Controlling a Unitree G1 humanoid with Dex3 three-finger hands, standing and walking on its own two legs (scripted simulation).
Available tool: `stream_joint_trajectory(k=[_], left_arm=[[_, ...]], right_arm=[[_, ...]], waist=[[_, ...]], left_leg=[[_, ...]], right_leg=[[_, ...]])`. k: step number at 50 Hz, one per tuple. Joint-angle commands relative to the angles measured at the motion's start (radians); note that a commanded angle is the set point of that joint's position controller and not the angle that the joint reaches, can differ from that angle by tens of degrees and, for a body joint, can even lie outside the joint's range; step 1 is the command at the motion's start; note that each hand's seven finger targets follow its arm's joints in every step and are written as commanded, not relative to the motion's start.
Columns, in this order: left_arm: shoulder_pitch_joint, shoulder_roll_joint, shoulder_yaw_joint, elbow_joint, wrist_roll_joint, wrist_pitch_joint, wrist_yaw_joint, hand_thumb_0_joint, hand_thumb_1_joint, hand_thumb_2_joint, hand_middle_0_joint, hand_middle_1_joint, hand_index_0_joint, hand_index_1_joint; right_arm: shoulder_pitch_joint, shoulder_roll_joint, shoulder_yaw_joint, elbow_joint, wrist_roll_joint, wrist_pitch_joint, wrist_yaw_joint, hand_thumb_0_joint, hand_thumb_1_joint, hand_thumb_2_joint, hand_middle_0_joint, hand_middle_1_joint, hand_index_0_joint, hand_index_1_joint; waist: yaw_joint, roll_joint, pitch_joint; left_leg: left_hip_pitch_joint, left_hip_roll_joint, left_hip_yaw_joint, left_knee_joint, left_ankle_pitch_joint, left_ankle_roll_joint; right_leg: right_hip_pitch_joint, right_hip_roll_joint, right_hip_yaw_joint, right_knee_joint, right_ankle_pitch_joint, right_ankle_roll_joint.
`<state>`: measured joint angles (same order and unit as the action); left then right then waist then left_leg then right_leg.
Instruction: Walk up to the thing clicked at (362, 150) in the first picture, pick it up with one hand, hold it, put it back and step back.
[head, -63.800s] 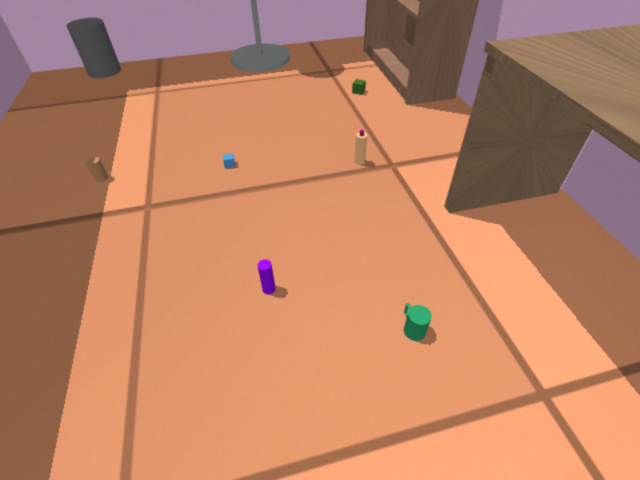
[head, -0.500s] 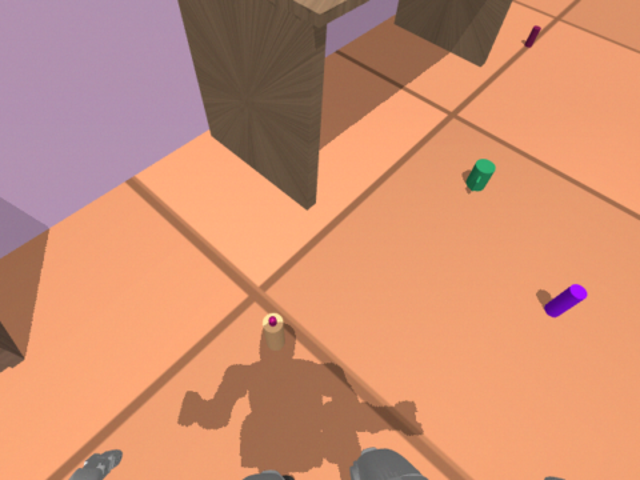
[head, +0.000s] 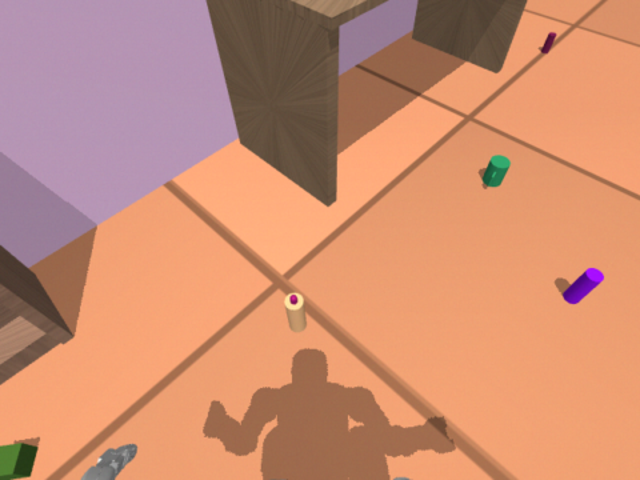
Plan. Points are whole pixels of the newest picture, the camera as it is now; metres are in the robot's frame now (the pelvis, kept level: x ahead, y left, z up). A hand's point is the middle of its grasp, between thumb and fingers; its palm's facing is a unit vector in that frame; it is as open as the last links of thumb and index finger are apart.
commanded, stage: step back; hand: left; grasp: from the side
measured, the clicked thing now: (295, 311) +0.65 +0.12 -0.66
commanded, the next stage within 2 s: none
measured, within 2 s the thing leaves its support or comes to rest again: neither
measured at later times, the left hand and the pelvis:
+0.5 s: hand out of the picture -0.06 +0.24 -0.15, palm faces -0.06 -0.92 -0.40, open 7.4 cm; pelvis -0.16 -0.02 -0.01, yaw -3 degrees
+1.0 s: hand out of the picture -0.21 +0.23 -0.16, palm faces -0.05 -0.92 -0.38, open 7.4 cm; pelvis -0.33 -0.04 -0.01, yaw -3 degrees
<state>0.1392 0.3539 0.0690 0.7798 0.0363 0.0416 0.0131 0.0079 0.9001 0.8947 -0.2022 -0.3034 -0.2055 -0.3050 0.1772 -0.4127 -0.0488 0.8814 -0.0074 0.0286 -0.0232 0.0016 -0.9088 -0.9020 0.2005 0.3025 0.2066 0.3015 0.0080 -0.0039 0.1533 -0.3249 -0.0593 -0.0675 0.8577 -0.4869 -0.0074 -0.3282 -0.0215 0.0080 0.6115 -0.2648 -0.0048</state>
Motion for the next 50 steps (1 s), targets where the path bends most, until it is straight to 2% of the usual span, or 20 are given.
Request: stream_joint_trajectory(k=[1, 2, 3, 4, 5, 8, 14, 19, 21, 22, 23, 26, 31, 34, 35, 36, 37, 41, 45, 50], left_arm=[[-0.005, 0.252, 0.064, -0.101, -0.018, 0.004, 0.005, 0.000, 0.900, 0.900, -0.200, -0.300, -0.200, -0.300], [0.024, 0.220, 0.052, -0.103, -0.018, 0.009, 0.001, 0.000, 0.900, 0.900, -0.200, -0.300, -0.200, -0.300], [0.021, 0.182, 0.042, -0.118, -0.026, 0.008, -0.001, 0.000, 0.900, 0.900, -0.200, -0.300, -0.200, -0.300], [-0.073, 0.221, 0.065, -0.120, -0.018, 0.007, 0.017, 0.000, 0.900, 0.900, -0.200, -0.300, -0.200, -0.300], [-0.081, 0.233, 0.073, -0.104, -0.010, 0.011, 0.022, 0.000, 0.900, 0.900, -0.200, -0.300, -0.200, -0.300], [0.031, 0.221, 0.076, -0.061, -0.030, 0.011, 0.016, 0.000, 0.900, 0.900, -0.200, -0.300, -0.200, -0.300], [0.023, 0.209, 0.076, -0.072, -0.019, 0.003, 0.004, 0.000, 0.900, 0.900, -0.200, -0.300, -0.200, -0.300], [0.152, 0.186, 0.074, 0.003, -0.016, -0.012, -0.007, 0.000, 0.900, 0.900, -0.200, -0.300, -0.200, -0.300], [0.178, 0.244, 0.089, 0.018, 0.007, -0.024, -0.009, 0.000, 0.900, 0.900, -0.200, -0.300, -0.200, -0.300], [0.151, 0.353, 0.115, -0.009, 0.001, -0.020, -0.011, 0.000, 0.900, 0.900, -0.200, -0.300, -0.200, -0.300], [0.051, 0.430, 0.122, -0.048, 0.008, -0.017, -0.008, 0.000, 0.900, 0.900, -0.200, -0.300, -0.200, -0.300], [-0.103, 0.282, 0.082, -0.080, 0.004, -0.026, 0.008, 0.000, 0.900, 0.900, -0.200, -0.300, -0.200, -0.300], [-0.015, 0.268, 0.079, -0.085, 0.013, -0.017, 0.019, 0.000, 0.900, 0.900, -0.200, -0.300, -0.200, -0.300], [-0.019, 0.246, 0.061, -0.098, -0.013, 0.006, 0.012, 0.000, 0.900, 0.900, -0.200, -0.300, -0.200, -0.300], [0.029, 0.203, 0.045, -0.097, -0.017, 0.014, 0.008, 0.000, 0.900, 0.900, -0.200, -0.300, -0.200, -0.300], [0.032, 0.177, 0.039, -0.115, -0.026, 0.011, 0.009, 0.000, 0.900, 0.900, -0.200, -0.300, -0.200, -0.300], [-0.052, 0.235, 0.066, -0.104, -0.015, 0.013, 0.025, 0.000, 0.900, 0.900, -0.200, -0.300, -0.200, -0.300], [0.059, 0.239, 0.073, -0.037, -0.028, 0.022, 0.018, 0.000, 0.900, 0.900, -0.200, -0.300, -0.200, -0.300], [0.035, 0.222, 0.075, -0.048, -0.012, 0.016, 0.002, 0.000, 0.900, 0.900, -0.200, -0.300, -0.200, -0.300], [0.102, 0.220, 0.069, 0.000, -0.015, 0.010, -0.013, 0.000, 0.900, 0.900, -0.200, -0.300, -0.200, -0.300]], right_arm=[[0.081, -0.132, -0.050, -0.053, -0.015, -0.037, -0.006, 0.000, -0.900, -0.900, 0.200, 0.300, 0.200, 0.300], [0.061, -0.178, -0.066, -0.061, -0.027, -0.041, -0.006, 0.000, -0.900, -0.900, 0.200, 0.300, 0.200, 0.300], [0.039, -0.284, -0.088, -0.077, -0.036, -0.043, -0.003, 0.000, -0.900, -0.900, 0.200, 0.300, 0.200, 0.300], [0.026, -0.350, -0.100, -0.092, -0.030, -0.040, 0.002, 0.000, -0.900, -0.900, 0.200, 0.300, 0.200, 0.300], [0.008, -0.321, -0.096, -0.085, -0.029, -0.045, -0.002, 0.000, -0.900, -0.900, 0.200, 0.300, 0.200, 0.300], [-0.066, -0.229, -0.065, -0.105, -0.023, -0.047, -0.017, 0.000, -0.900, -0.900, 0.200, 0.300, 0.200, 0.300], [0.009, -0.225, -0.072, -0.121, -0.023, -0.042, -0.025, 0.000, -0.900, -0.900, 0.200, 0.300, 0.200, 0.300], [-0.054, -0.260, -0.078, -0.144, -0.020, -0.016, -0.014, 0.000, -0.900, -0.900, 0.200, 0.300, 0.200, 0.300], [-0.039, -0.210, -0.063, -0.145, -0.004, -0.007, -0.009, 0.000, -0.900, -0.900, 0.200, 0.300, 0.200, 0.300], [-0.095, -0.153, -0.052, -0.178, 0.007, -0.010, -0.012, 0.000, -0.900, -0.900, 0.200, 0.300, 0.200, 0.300], [-0.103, -0.185, -0.068, -0.167, -0.001, -0.003, -0.026, 0.000, -0.900, -0.900, 0.200, 0.300, 0.200, 0.300], [0.003, -0.184, -0.062, -0.103, 0.014, -0.010, -0.012, 0.000, -0.900, -0.900, 0.200, 0.300, 0.200, 0.300], [0.024, -0.146, -0.045, -0.111, -0.003, -0.028, -0.012, 0.000, -0.900, -0.900, 0.200, 0.300, 0.200, 0.300], [0.093, -0.141, -0.056, -0.067, -0.017, -0.038, -0.009, 0.000, -0.900, -0.900, 0.200, 0.300, 0.200, 0.300], [0.070, -0.192, -0.071, -0.075, -0.035, -0.043, -0.013, 0.000, -0.900, -0.900, 0.200, 0.300, 0.200, 0.300], [0.013, -0.325, -0.093, -0.103, -0.033, -0.042, -0.005, 0.000, -0.900, -0.900, 0.200, 0.300, 0.200, 0.300], [0.032, -0.373, -0.105, -0.110, -0.029, -0.044, -0.003, 0.000, -0.900, -0.900, 0.200, 0.300, 0.200, 0.300], [-0.073, -0.239, -0.067, -0.112, -0.027, -0.046, -0.024, 0.000, -0.900, -0.900, 0.200, 0.300, 0.200, 0.300], [-0.012, -0.217, -0.069, -0.115, -0.033, -0.036, -0.020, 0.000, -0.900, -0.900, 0.200, 0.300, 0.200, 0.300], [-0.038, -0.272, -0.078, -0.132, -0.035, -0.012, -0.014, 0.000, -0.900, -0.900, 0.200, 0.300, 0.200, 0.300]], waist=[[-0.016, -0.125, -0.219], [0.002, -0.055, -0.211], [-0.003, 0.176, -0.205], [-0.074, 0.249, -0.173], [-0.060, 0.182, -0.153], [0.019, 0.127, -0.165], [-0.043, 0.130, -0.199], [0.007, 0.205, -0.261], [0.013, 0.090, -0.251], [0.044, -0.216, -0.190], [0.057, -0.325, -0.137], [-0.037, -0.127, -0.096], [0.015, -0.216, -0.167], [-0.011, -0.118, -0.207], [0.014, -0.032, -0.208], [0.021, 0.209, -0.199], [-0.053, 0.218, -0.194], [0.038, 0.115, -0.168], [-0.021, 0.119, -0.183], [-0.010, 0.225, -0.231]], left_leg=[[0.092, 0.024, 0.086, -0.475, 0.316, 0.012], [0.177, 0.113, -0.044, -0.474, 0.391, 0.041], [0.210, 0.344, -0.350, -0.502, 0.535, 0.143], [0.047, 0.465, -0.467, -0.531, 0.640, 0.278], [0.027, 0.465, -0.443, -0.516, 0.646, 0.300], [0.135, 0.330, -0.199, -0.412, 0.769, 0.227], [0.251, 0.324, -0.165, -0.350, 0.756, 0.271], [0.110, 0.275, -0.121, -0.285, 0.564, 0.196], [-0.101, 0.188, -0.088, -0.195, 0.346, 0.095], [-0.246, -0.003, -0.006, -0.011, 0.043, 0.028], [-0.162, -0.021, -0.037, 0.243, -0.138, -0.001], [-0.130, -0.046, -0.077, 0.347, -0.001, 0.017], [-0.127, 0.028, 0.007, -0.059, -0.045, 0.010], [0.068, 0.017, 0.083, -0.466, 0.303, 0.023], [0.174, 0.147, -0.112, -0.490, 0.410, 0.058], [0.194, 0.395, -0.418, -0.512, 0.565, 0.187], [0.025, 0.500, -0.552, -0.531, 0.599, 0.316], [0.038, 0.336, -0.204, -0.419, 0.665, 0.237], [0.157, 0.306, -0.190, -0.410, 0.541, 0.252], [0.095, 0.306, -0.167, -0.427, 0.369, 0.209]], right_leg=[[0.210, -0.144, 0.150, 0.040, 0.418, -0.134], [0.070, -0.097, 0.148, 0.068, 0.255, -0.088], [-0.116, 0.057, 0.078, 0.225, -0.069, -0.032], [-0.089, 0.117, 0.119, 0.421, -0.396, -0.013], [-0.099, 0.117, 0.202, 0.569, -0.378, -0.016], [-0.182, 0.121, 0.205, 0.692, -0.259, -0.017], [-0.160, 0.080, 0.139, 0.446, -0.271, 0.041], [0.131, 0.046, -0.006, -0.102, -0.039, -0.001], [0.259, -0.022, 0.122, -0.171, 0.019, -0.046], [0.158, -0.230, 0.423, -0.250, 0.015, -0.170], [-0.091, -0.400, 0.587, -0.325, -0.012, -0.310], [-0.077, -0.213, 0.252, -0.187, 0.218, -0.216], [0.201, -0.207, 0.225, -0.076, 0.418, -0.189], [0.172, -0.139, 0.149, 0.102, 0.375, -0.122], [-0.005, -0.079, 0.143, 0.177, 0.193, -0.076], [-0.199, 0.092, 0.039, 0.325, -0.212, -0.026], [-0.119, 0.092, 0.150, 0.520, -0.406, -0.011], [-0.151, 0.106, 0.196, 0.729, -0.248, -0.013], [-0.162, 0.092, 0.136, 0.530, -0.258, 0.037], [0.039, 0.043, 0.014, 0.112, -0.233, 0.003]])
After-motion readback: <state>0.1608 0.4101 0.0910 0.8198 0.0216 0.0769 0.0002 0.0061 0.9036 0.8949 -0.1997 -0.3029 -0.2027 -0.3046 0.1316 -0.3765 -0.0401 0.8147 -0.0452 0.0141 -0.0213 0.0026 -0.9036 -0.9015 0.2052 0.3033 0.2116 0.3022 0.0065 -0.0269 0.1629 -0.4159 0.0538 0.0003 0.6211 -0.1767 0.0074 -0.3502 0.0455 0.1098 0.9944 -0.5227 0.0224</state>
